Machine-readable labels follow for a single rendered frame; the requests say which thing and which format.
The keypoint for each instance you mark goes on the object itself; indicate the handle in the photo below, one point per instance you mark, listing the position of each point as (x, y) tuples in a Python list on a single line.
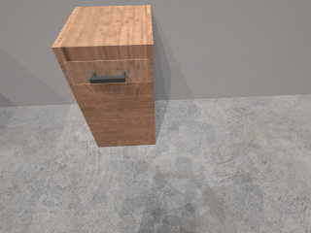
[(107, 79)]

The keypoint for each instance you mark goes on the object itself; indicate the drawer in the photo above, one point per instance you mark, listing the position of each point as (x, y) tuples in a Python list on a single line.
[(136, 70)]

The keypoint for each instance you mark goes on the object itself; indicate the cabinet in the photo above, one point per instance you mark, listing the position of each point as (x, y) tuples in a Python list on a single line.
[(117, 114)]

